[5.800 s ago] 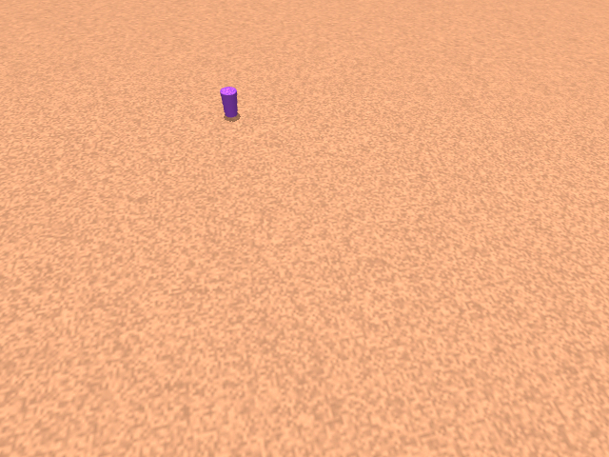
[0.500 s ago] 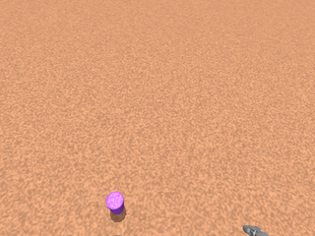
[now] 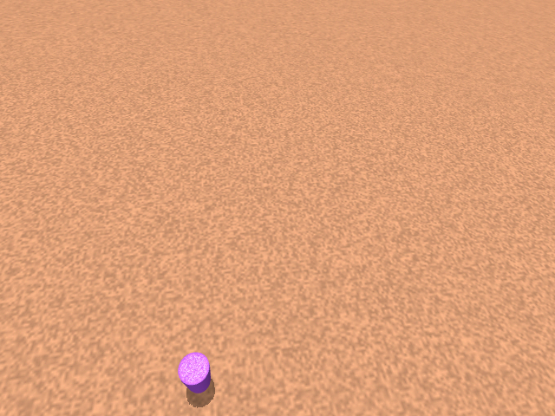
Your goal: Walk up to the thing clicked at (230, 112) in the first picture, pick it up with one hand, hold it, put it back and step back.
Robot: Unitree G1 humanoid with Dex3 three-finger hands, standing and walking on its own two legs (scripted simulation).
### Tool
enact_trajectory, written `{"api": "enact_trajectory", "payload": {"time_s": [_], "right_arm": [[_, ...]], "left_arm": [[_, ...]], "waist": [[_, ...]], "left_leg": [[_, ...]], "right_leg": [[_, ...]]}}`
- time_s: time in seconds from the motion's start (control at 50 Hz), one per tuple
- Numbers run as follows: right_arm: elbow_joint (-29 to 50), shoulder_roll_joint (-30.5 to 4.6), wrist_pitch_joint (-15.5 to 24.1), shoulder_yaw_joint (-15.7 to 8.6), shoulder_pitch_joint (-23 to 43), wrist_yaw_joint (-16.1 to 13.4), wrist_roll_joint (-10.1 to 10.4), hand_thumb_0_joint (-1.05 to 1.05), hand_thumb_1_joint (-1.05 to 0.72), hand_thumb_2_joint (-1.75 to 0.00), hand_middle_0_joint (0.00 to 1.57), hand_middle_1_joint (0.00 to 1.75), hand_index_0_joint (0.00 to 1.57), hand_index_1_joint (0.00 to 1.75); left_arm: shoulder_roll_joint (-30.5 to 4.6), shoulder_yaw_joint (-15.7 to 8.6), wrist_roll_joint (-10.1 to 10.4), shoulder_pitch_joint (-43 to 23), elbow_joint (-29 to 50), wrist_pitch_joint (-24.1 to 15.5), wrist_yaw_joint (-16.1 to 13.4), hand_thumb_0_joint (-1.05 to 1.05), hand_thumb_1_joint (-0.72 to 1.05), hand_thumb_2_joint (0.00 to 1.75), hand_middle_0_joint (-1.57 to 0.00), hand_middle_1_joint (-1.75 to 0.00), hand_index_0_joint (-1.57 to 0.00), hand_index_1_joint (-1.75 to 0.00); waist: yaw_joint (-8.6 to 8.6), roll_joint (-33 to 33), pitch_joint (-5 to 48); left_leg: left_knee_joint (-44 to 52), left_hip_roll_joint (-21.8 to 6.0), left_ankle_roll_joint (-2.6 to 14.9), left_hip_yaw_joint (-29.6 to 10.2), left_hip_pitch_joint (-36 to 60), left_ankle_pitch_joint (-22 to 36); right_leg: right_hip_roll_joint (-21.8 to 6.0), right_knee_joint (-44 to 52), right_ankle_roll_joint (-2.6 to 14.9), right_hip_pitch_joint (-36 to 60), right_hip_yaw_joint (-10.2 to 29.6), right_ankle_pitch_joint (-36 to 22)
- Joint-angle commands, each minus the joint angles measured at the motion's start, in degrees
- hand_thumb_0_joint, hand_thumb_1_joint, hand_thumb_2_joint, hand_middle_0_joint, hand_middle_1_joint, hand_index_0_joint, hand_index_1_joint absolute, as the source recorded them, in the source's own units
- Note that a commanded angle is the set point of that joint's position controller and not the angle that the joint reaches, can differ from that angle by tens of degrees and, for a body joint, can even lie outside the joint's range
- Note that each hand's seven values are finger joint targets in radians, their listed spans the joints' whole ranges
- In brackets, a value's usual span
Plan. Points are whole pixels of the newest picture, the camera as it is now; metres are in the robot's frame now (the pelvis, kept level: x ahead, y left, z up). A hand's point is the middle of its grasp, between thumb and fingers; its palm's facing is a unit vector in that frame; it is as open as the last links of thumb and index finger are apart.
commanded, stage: walk up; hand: left
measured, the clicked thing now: (196, 375) +0.37 +0.20 -0.71
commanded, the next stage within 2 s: none
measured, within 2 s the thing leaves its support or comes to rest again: neither
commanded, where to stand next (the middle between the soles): +0.03 -0.02 m, yaw +1 degrees
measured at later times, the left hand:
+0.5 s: hand out of the picture +0.07 +0.26 -0.16, palm faces -0.03 -0.94 -0.33, open 7.4 cm
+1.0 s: hand out of the picture -0.01 +0.22 -0.15, palm faces -0.01 -0.91 -0.41, open 7.4 cm
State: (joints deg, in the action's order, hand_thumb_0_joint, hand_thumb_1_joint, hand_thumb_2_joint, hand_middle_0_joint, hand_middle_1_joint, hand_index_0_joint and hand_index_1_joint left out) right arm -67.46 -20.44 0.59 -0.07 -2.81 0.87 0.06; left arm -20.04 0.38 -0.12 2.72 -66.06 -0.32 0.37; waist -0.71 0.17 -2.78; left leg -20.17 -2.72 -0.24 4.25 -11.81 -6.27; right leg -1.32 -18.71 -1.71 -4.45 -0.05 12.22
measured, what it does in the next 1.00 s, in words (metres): lifts its left foot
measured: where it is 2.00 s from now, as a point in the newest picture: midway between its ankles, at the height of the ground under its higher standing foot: outside the picture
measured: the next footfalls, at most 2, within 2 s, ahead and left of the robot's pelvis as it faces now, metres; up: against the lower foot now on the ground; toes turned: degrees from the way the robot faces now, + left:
left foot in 1.26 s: +0.00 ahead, +0.11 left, +0.00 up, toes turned +4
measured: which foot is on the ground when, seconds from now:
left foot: down 0.00-0.86, up 0.88-1.00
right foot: down 0.00-1.00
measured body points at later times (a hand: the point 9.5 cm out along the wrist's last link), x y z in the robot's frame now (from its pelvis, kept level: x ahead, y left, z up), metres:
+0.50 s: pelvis +0.01 +0.01 +0.00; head +0.02 +0.01 +0.45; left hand +0.07 +0.31 -0.14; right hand +0.10 -0.29 -0.13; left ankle +0.05 +0.12 -0.75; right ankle -0.02 -0.14 -0.75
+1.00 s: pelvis -0.05 -0.04 -0.01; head +0.00 -0.07 +0.43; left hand +0.00 +0.27 -0.13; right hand +0.07 -0.35 -0.15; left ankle -0.04 +0.11 -0.69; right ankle -0.05 -0.14 -0.75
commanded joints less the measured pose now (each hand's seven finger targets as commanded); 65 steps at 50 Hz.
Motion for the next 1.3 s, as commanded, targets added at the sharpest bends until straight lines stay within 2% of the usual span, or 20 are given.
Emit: {"api": "enact_trajectory", "payload": {"time_s": [0.0,0.48,0.54,0.58,0.64,0.7,0.72,0.76,0.8,0.82,0.84,0.86,0.92,1.0,1.08,1.2,1.22,1.24,1.26,1.28], "right_arm": [[3.4,-12.0,1.7,-2.1,3.3,-0.9,-0.2,0.0,-0.9,-0.9,0.2,0.3,0.2,0.3],[4.1,-11.7,1.4,-2.6,2.9,-0.8,-0.3,0.0,-0.9,-0.9,0.2,0.3,0.2,0.3],[4.3,-11.4,1.3,-2.6,2.7,-0.8,-0.3,0.0,-0.9,-0.9,0.2,0.3,0.2,0.3],[5.0,-14.9,-0.1,-4.1,1.3,-1.3,0.8,0.0,-0.9,-0.9,0.2,0.3,0.2,0.3],[7.5,-16.3,-1.1,-5.6,-0.1,-1.5,1.0,0.0,-0.9,-0.9,0.2,0.3,0.2,0.3],[11.6,-16.8,-1.9,-6.4,3.0,-1.9,-0.1,0.0,-0.9,-0.9,0.2,0.3,0.2,0.3],[12.8,-16.8,-2.1,-6.6,3.5,-2.0,-0.7,0.0,-0.9,-0.9,0.2,0.3,0.2,0.3],[14.4,-16.5,-2.3,-6.8,5.1,-2.2,-1.6,0.0,-0.9,-0.9,0.2,0.3,0.2,0.3],[15.2,-14.1,-3.0,-6.0,7.2,-1.6,-0.9,0.0,-0.9,-0.9,0.2,0.3,0.2,0.3],[15.8,-10.9,-3.1,-5.1,5.2,-1.4,-0.4,0.0,-0.9,-0.9,0.2,0.3,0.2,0.3],[15.7,-8.0,-3.4,-4.2,2.9,-1.5,-0.3,0.0,-0.9,-0.9,0.2,0.3,0.2,0.3],[16.1,-11.2,-3.8,-5.3,2.8,-2.1,-0.7,0.0,-0.9,-0.9,0.2,0.3,0.2,0.3],[13.3,-11.9,-3.1,-5.7,-4.6,-1.4,0.4,0.0,-0.9,-0.9,0.2,0.3,0.2,0.3],[15.0,-13.0,-2.3,-5.0,-2.2,-0.2,-1.8,0.0,-0.9,-0.9,0.2,0.3,0.2,0.3],[18.4,-13.2,-0.7,-5.3,1.3,0.8,-2.8,0.0,-0.9,-0.9,0.2,0.3,0.2,0.3],[14.6,-10.5,1.5,-5.8,-11.5,0.4,-1.8,0.0,-0.9,-0.9,0.2,0.3,0.2,0.3],[14.2,-11.6,1.9,-6.3,-13.2,-0.3,-2.1,0.0,-0.9,-0.9,0.2,0.3,0.2,0.3],[14.7,-15.3,2.1,-7.0,-13.7,-0.8,-2.7,0.0,-0.9,-0.9,0.2,0.3,0.2,0.3],[16.5,-18.9,2.3,-7.3,-11.5,-1.0,-2.4,0.0,-0.9,-0.9,0.2,0.3,0.2,0.3],[16.6,-19.9,2.2,-7.6,-10.5,-0.9,-1.3,0.0,-0.9,-0.9,0.2,0.3,0.2,0.3]], "left_arm": [[-12.3,-2.6,0.1,-2.0,2.3,-1.0,-0.5,0.0,0.9,0.9,-0.2,-0.3,-0.2,-0.3],[-11.7,-2.4,-0.3,0.2,1.9,-0.9,-0.6,0.0,0.9,0.9,-0.2,-0.3,-0.2,-0.3],[-11.9,-2.5,-0.4,0.5,2.2,-1.0,-0.7,0.0,0.9,0.9,-0.2,-0.3,-0.2,-0.3],[-14.1,-4.2,0.6,1.2,4.6,0.6,-1.2,0.0,0.9,0.9,-0.2,-0.3,-0.2,-0.3],[-12.3,-4.1,0.7,3.8,7.4,1.7,-1.3,0.0,0.9,0.9,-0.2,-0.3,-0.2,-0.3],[-11.5,-4.8,0.2,6.8,9.0,3.4,-0.9,0.0,0.9,0.9,-0.2,-0.3,-0.2,-0.3],[-11.3,-5.1,0.2,7.6,9.4,3.8,-0.8,0.0,0.9,0.9,-0.2,-0.3,-0.2,-0.3],[-10.7,-5.6,0.0,10.2,9.3,3.7,-0.5,0.0,0.9,0.9,-0.2,-0.3,-0.2,-0.3],[-10.9,-6.0,-0.9,12.5,8.5,2.6,-0.5,0.0,0.9,0.9,-0.2,-0.3,-0.2,-0.3],[-15.2,-7.2,-2.0,10.8,9.5,1.9,-0.7,0.0,0.9,0.9,-0.2,-0.3,-0.2,-0.3],[-19.5,-8.3,-2.5,6.4,12.1,1.3,-1.1,0.0,0.9,0.9,-0.2,-0.3,-0.2,-0.3],[-23.2,-8.5,-3.2,4.0,14.3,0.9,-1.1,0.0,0.9,0.9,-0.2,-0.3,-0.2,-0.3],[-14.5,-6.9,-2.3,-1.9,15.8,-0.2,-1.5,0.0,0.9,0.9,-0.2,-0.3,-0.2,-0.3],[-14.4,-7.8,-2.9,7.6,15.8,-2.0,-1.3,0.0,0.9,0.9,-0.2,-0.3,-0.2,-0.3],[-18.4,-9.6,-2.2,16.0,15.5,-2.5,-0.6,0.0,0.9,0.9,-0.2,-0.3,-0.2,-0.3],[-14.7,-7.4,-1.4,8.4,19.5,-1.4,0.5,0.0,0.9,0.9,-0.2,-0.3,-0.2,-0.3],[-11.7,-6.2,-1.1,8.1,19.7,-1.3,0.4,0.0,0.9,0.9,-0.2,-0.3,-0.2,-0.3],[-8.1,-4.8,-0.8,8.2,20.4,-1.2,0.4,0.0,0.9,0.9,-0.2,-0.3,-0.2,-0.3],[-9.2,-5.1,-0.7,7.8,19.8,-0.6,0.3,0.0,0.9,0.9,-0.2,-0.3,-0.2,-0.3],[-13.8,-6.3,-0.8,7.3,18.4,-0.6,-0.1,0.0,0.9,0.9,-0.2,-0.3,-0.2,-0.3]], "waist": [[0.32,0.1,6.1],[0.07,0.2,4.8],[0.14,-0.8,6.0],[-0.03,0.3,1.9],[-0.24,4.5,10.0],[0.78,11.0,11.0],[0.99,11.0,10.6],[2.71,9.1,9.2],[4.73,4.6,6.0],[3.52,-7.0,3.1],[2.33,-13.3,-0.2],[3.53,-13.4,-0.2],[-1.43,-4.6,1.9],[4.65,-6.6,4.6],[7.64,-8.0,-1.2],[-0.94,-5.6,3.5],[-1.97,-2.0,4.9],[-2.13,7.9,5.6],[-1.96,9.6,3.4],[-2.07,7.1,0.5]], "left_leg": [[3.6,-6.0,1.06,-7.0,6.0,2.2],[4.7,-5.7,1.08,-7.6,6.9,-1.0],[3.3,-5.6,1.18,-6.6,8.5,3.3],[-2.2,-7.1,2.34,-7.2,6.4,24.8],[-1.7,-11.0,6.96,-9.4,8.0,27.8],[0.4,-16.6,12.94,-14.0,1.3,17.9],[0.0,-17.2,13.94,-14.2,-0.4,15.4],[-4.0,-15.9,12.34,-13.2,-3.6,12.5],[-11.7,-9.2,6.77,-9.4,-4.9,3.9],[-18.8,-1.7,3.34,-5.9,-11.1,-6.5],[-26.8,6.5,0.35,-6.2,-17.0,-24.9],[-36.4,5.5,0.4,-11.9,-12.9,-29.4],[-42.5,6.2,0.08,-14.6,-12.6,-17.6],[-28.9,2.4,-0.8,-11.6,-20.6,-19.5],[-20.7,1.3,0.32,-8.8,-22.4,-22.7],[-1.7,3.7,1.71,-0.5,6.2,-5.8],[-0.3,2.2,2.05,-3.4,13.2,-4.1],[4.3,-8.2,4.94,-18.9,15.9,-9.5],[6.8,-18.1,11.9,-32.1,9.0,-17.9],[6.8,-19.9,16.5,-32.1,3.2,-18.0]], "right_leg": [[-6.3,3.9,2.59,-2.3,4.4,-7.0],[-5.9,4.6,2.36,-3.9,3.8,-5.4],[-6.1,5.0,2.17,-3.7,3.9,-7.4],[-5.0,-4.0,2.24,-8.3,1.7,-18.2],[-1.4,-14.1,2.24,-6.4,-1.5,-10.0],[0.7,-29.1,3.32,-8.0,-0.8,17.7],[0.1,-31.5,3.72,-9.1,0.6,20.3],[-1.2,-25.5,4.17,-7.8,1.2,16.1],[-1.9,-6.0,3.55,-6.9,1.5,4.4],[-8.8,2.0,4.99,-7.6,12.6,2.5],[-17.8,6.6,8.77,-10.4,24.2,2.3],[-23.5,6.6,16.81,-19.5,28.7,2.3],[-11.4,0.3,10.79,-10.8,10.4,-9.1],[-14.0,3.5,11.86,9.4,15.1,14.0],[-17.3,4.5,13.86,11.2,16.9,10.6],[-10.3,-6.8,9.68,-7.5,1.3,-5.1],[-7.4,-12.5,7.33,-13.4,-1.8,-4.1],[-2.8,-20.9,4.46,-21.2,-4.7,3.7],[0.8,-25.5,2.8,-23.3,-1.8,20.1],[-1.8,-31.4,3.09,-20.2,1.9,21.7]]}}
